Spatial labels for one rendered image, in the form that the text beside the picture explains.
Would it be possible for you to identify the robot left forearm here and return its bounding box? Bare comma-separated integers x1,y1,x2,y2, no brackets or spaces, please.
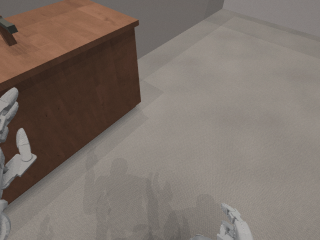
0,199,11,240

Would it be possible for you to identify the counter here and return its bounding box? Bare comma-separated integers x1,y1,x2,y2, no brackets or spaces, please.
0,0,141,205

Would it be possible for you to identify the left robot hand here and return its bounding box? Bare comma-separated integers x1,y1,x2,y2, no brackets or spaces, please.
0,87,37,199

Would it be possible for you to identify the right robot hand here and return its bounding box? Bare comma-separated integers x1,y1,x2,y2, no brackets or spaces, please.
217,203,254,240

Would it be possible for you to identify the tap lever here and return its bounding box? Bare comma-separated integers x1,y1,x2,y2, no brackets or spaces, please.
0,17,18,34

